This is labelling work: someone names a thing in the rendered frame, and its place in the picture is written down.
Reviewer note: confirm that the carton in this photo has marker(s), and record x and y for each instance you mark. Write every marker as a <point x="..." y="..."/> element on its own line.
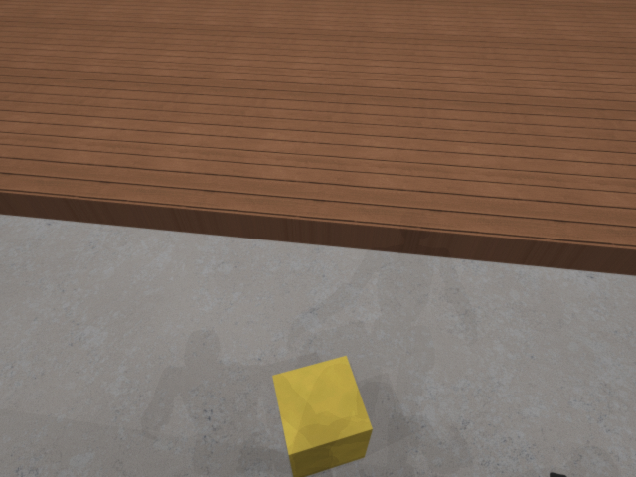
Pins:
<point x="324" y="419"/>

